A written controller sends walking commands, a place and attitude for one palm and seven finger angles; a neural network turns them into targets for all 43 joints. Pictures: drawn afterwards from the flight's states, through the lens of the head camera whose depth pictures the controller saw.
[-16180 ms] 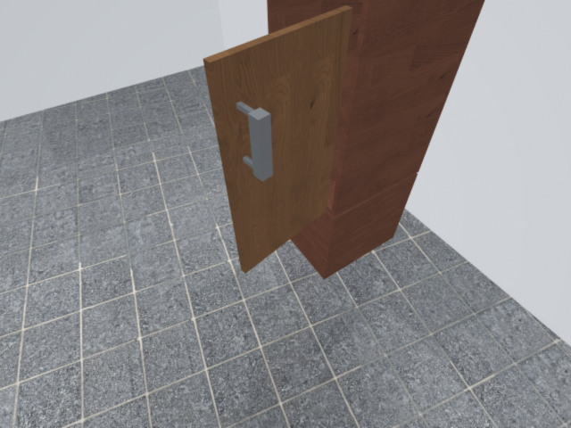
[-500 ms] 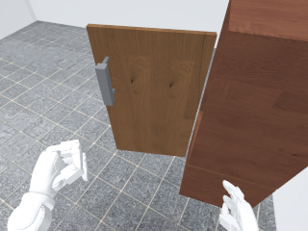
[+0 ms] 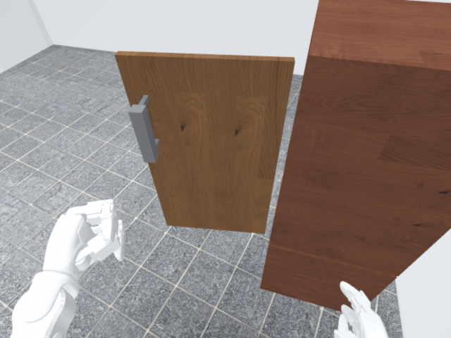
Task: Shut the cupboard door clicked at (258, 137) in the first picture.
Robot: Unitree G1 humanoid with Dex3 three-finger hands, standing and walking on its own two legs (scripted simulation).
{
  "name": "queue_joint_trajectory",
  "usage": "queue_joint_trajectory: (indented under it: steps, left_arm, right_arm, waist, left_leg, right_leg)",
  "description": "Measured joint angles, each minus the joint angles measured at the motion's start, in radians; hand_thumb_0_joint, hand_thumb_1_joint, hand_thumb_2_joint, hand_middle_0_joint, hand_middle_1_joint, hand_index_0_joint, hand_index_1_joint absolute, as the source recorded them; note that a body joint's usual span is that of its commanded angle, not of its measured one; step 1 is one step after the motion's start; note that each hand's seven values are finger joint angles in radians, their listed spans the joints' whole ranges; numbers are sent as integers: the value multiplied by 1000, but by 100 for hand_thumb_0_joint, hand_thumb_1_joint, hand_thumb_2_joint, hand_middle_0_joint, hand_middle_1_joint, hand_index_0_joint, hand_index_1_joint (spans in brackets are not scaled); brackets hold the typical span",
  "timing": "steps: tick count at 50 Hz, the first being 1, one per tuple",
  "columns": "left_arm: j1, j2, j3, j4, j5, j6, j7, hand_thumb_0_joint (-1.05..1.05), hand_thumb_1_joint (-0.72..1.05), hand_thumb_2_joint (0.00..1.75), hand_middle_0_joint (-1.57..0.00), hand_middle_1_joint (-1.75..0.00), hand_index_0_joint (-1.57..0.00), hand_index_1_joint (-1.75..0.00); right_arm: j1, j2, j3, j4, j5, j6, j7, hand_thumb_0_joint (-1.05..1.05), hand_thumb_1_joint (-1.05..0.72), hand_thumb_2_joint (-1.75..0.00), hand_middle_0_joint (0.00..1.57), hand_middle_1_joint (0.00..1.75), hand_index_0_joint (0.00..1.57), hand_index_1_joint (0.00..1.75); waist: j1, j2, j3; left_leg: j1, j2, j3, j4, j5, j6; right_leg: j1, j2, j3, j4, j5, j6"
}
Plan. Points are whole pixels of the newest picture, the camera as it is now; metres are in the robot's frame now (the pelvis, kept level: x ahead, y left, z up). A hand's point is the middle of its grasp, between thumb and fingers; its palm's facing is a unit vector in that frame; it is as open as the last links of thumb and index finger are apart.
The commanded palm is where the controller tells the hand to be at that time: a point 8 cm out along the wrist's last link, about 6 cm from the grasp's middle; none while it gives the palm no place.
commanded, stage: raise the hand and make a fist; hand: left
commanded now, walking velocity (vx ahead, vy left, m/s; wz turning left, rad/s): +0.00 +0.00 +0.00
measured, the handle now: (148, 129) +0.50 +0.22 +0.11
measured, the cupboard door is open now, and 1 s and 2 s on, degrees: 100 100 98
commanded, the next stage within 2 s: bring the fist close to the handle in 0.08 s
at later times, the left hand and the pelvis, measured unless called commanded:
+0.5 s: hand (125, 215) +0.27 +0.18 +0.12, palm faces +0.02 -1.00 -0.06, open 3.1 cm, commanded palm +0.25 +0.23 +0.12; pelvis -0.01 -0.02 +0.00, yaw +0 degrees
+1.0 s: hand (140, 171) +0.36 +0.19 +0.12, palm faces +0.00 -1.00 -0.02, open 3.1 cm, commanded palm +0.34 +0.24 +0.12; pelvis -0.01 -0.01 +0.00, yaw -1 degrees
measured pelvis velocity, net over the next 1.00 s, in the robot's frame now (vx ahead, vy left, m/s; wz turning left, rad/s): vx -0.01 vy -0.01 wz -0.01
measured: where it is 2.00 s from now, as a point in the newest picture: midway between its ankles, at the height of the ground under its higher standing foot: outside the picture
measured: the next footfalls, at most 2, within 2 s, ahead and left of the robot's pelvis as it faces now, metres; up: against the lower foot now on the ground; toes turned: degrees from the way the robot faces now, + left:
none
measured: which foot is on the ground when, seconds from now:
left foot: down 0.00-1.00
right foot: down 0.00-1.00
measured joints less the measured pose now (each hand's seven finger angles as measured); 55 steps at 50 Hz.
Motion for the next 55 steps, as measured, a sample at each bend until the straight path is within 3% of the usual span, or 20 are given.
queue_joint_trajectory:
  steps: [13,27,55]
  left_arm:
    - [-23,6,2,45,-9,-28,-17,2,90,90,-130,-150,-131,-150]
    - [-276,47,50,292,-24,-29,-67,2,90,90,-130,-150,-131,-150]
    - [-695,90,83,732,41,-70,-32,2,90,90,-130,-150,-130,-150]
  right_arm:
    - [-16,3,2,18,-3,-13,-9,2,-90,-90,20,30,20,30]
    - [-33,-13,-5,45,8,5,-28,2,-90,-90,20,30,20,30]
    - [6,-12,-10,64,7,97,-13,2,-91,-89,20,30,20,30]
  waist:
    - [5,12,4]
    - [-2,9,9]
    - [-51,-16,2]
  left_leg:
    - [2,12,-13,-6,10,-20]
    - [-8,16,-11,-15,21,-28]
    - [-75,4,20,-16,23,-5]
  right_leg:
    - [0,11,-13,4,-2,-20]
    - [-18,15,-11,7,4,-29]
    - [-93,5,21,5,19,-7]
